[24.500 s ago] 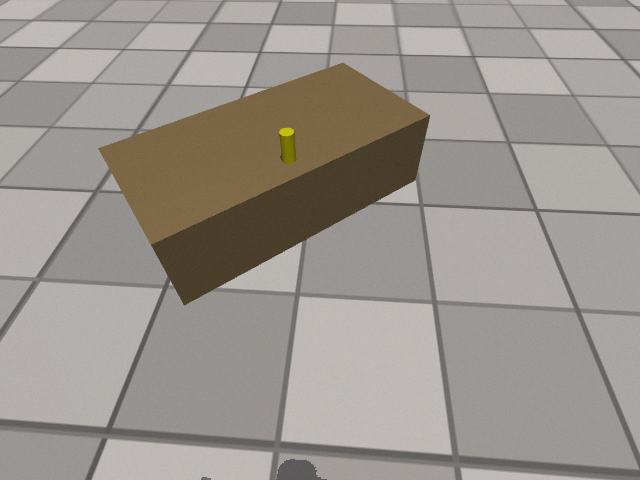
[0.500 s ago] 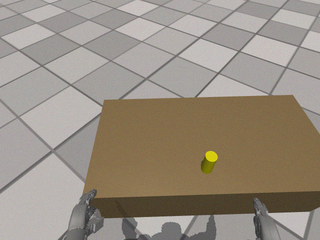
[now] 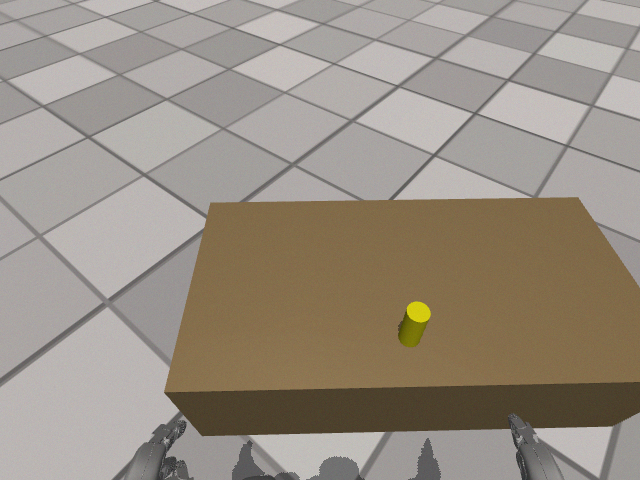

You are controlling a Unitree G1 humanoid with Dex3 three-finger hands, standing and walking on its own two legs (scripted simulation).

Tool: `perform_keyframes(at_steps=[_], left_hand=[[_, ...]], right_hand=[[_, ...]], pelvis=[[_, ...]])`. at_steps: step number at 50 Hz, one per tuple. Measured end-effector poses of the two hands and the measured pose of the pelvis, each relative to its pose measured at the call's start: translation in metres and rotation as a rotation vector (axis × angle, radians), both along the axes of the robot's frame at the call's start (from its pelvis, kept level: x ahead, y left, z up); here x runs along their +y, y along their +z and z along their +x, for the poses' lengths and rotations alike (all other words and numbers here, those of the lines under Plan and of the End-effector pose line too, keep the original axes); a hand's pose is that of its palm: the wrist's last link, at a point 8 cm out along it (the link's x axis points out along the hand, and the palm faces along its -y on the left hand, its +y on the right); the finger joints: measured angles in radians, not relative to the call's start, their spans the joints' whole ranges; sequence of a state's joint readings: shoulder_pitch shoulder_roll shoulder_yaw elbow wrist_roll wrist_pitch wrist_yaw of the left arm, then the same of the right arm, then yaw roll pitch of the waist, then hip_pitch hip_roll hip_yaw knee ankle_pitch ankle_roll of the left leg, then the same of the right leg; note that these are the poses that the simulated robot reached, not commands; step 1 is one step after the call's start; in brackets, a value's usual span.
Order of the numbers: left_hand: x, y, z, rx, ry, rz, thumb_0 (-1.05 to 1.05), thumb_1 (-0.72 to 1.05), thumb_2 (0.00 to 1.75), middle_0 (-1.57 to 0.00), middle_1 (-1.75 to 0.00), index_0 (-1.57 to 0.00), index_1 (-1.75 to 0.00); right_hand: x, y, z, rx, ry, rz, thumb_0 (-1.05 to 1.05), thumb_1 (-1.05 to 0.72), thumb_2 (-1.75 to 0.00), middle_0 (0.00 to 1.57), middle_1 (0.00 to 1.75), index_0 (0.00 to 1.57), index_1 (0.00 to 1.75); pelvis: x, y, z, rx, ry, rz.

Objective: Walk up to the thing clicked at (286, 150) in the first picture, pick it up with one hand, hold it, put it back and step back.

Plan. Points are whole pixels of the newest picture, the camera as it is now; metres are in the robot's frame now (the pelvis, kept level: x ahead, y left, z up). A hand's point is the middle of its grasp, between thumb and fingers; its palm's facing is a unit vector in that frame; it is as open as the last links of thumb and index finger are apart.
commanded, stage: home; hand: right
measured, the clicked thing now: (413, 325) +0.49 -0.18 -0.32
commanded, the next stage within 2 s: stand in 1.30 s
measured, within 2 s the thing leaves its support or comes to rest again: neither
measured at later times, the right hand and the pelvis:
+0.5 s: hand out of the picture +0.04 -0.26 -0.12, palm faces -0.02 +0.92 -0.38, open 17.5 cm; pelvis +0.00 -0.01 +0.03, yaw +1 degrees
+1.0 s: hand out of the picture +0.06 -0.24 -0.12, palm faces -0.04 +0.93 -0.37, open 17.6 cm; pelvis +0.00 +0.00 +0.03, yaw +1 degrees
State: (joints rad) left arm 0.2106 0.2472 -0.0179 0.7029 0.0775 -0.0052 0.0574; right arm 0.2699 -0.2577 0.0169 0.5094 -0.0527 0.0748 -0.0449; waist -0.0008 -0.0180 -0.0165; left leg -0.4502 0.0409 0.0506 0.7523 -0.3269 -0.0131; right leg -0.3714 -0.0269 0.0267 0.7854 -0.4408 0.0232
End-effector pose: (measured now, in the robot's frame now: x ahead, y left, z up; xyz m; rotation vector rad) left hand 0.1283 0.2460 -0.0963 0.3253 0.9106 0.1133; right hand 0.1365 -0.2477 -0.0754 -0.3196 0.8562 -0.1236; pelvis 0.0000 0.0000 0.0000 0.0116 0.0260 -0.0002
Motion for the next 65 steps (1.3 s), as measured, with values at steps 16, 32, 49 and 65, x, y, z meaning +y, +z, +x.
perform_keyframes(at_steps=[16,32,49,65], left_hand=[[0.028,-0.001,-0.067,0.232,0.108,-0.005,0.00,0.90,0.90,-0.20,-0.31,-0.20,-0.30],[0.031,-0.006,-0.099,0.341,0.144,-0.023,0.00,0.90,0.90,-0.20,-0.30,-0.20,-0.30],[0.041,-0.004,-0.094,0.364,0.157,-0.010,0.00,0.90,0.90,-0.20,-0.30,-0.20,-0.30],[0.048,-0.001,-0.066,0.317,0.143,-0.013,0.00,0.90,0.90,-0.20,-0.30,-0.20,-0.30]], right_hand=[[-0.055,-0.001,-0.081,0.282,-0.127,-0.075,-0.01,0.54,-0.05,0.06,0.05,0.05,0.05],[-0.046,-0.007,-0.104,0.390,-0.134,-0.060,-0.01,0.55,-0.04,0.06,0.05,0.06,0.05],[-0.041,-0.006,-0.083,0.388,-0.123,-0.056,-0.01,0.56,-0.04,0.06,0.05,0.05,0.04],[-0.036,0.000,-0.060,0.349,-0.124,-0.061,-0.01,0.56,-0.04,0.06,0.05,0.05,0.04]], pelvis=[[-0.007,0.027,0.000,-0.079,0.013,-0.023],[-0.005,0.033,-0.007,-0.092,0.021,-0.027],[0.001,0.035,0.000,-0.085,0.022,-0.022],[0.008,0.036,0.007,-0.087,0.020,-0.020]])
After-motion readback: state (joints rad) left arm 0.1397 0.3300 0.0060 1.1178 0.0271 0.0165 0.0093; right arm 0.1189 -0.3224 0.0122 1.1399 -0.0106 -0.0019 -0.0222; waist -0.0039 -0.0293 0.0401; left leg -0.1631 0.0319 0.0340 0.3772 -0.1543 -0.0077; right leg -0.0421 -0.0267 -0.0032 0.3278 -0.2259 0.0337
